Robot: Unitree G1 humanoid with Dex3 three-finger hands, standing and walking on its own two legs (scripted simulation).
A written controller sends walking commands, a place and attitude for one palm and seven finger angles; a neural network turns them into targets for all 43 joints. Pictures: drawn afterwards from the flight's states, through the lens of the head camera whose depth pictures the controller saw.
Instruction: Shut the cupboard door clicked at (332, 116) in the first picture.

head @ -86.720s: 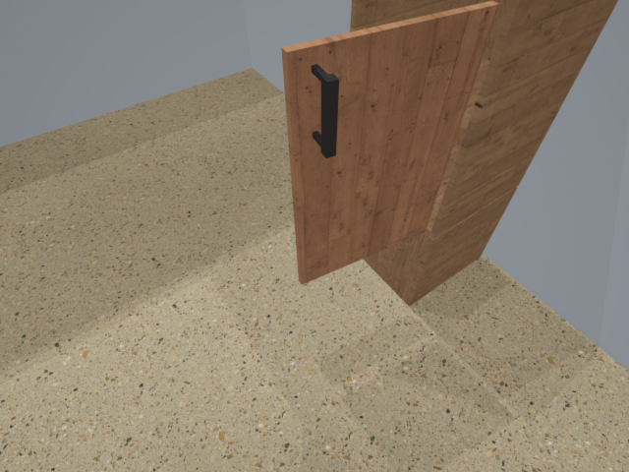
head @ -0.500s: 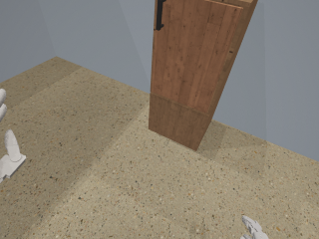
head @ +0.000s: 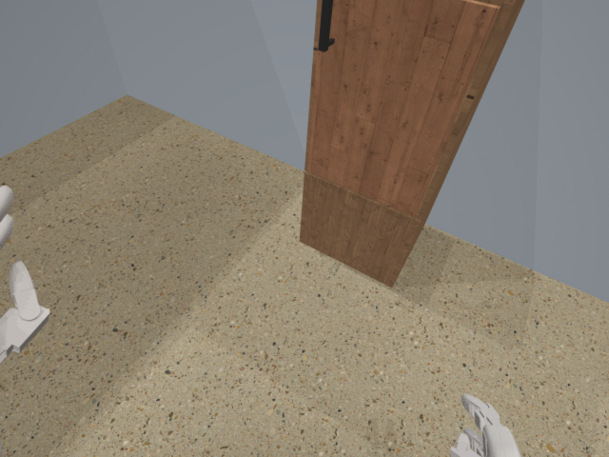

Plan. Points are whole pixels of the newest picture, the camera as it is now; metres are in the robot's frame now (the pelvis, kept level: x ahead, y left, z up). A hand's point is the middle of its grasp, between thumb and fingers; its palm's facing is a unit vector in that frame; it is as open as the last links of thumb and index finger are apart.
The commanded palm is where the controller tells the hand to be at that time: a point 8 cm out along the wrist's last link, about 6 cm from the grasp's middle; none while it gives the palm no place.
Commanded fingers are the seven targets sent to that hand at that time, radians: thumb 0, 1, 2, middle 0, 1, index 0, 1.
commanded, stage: stop stepping back and stand still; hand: left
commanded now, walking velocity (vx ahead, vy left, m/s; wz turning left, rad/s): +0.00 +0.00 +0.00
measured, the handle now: (329, 19) +1.01 +0.02 +0.16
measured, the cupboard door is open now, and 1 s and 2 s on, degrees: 0 0 0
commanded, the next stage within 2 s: let the arm hang, fingers relaxed in 0.82 s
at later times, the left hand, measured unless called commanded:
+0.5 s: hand (4, 340) +0.17 +0.28 +0.16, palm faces +0.45 -0.78 -0.43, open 7.4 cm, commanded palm +0.12 +0.32 +0.18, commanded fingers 0.00 0.90 0.90 -0.20 -0.30 -0.20 -0.30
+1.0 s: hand (41, 365) +0.18 +0.30 +0.08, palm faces +0.28 -0.83 -0.49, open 7.4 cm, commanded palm none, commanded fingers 0.00 0.90 0.90 -0.20 -0.30 -0.20 -0.30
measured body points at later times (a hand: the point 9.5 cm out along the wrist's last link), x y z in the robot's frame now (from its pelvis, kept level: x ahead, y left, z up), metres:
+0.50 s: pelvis -0.02 +0.02 +0.01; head -0.03 +0.02 +0.46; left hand +0.14 +0.32 +0.19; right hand +0.13 -0.22 -0.09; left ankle +0.00 +0.11 -0.73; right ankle -0.02 -0.09 -0.73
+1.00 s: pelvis -0.03 +0.03 +0.00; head -0.03 +0.02 +0.45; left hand +0.16 +0.34 +0.11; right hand +0.14 -0.21 -0.10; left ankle +0.00 +0.11 -0.73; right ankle -0.02 -0.09 -0.73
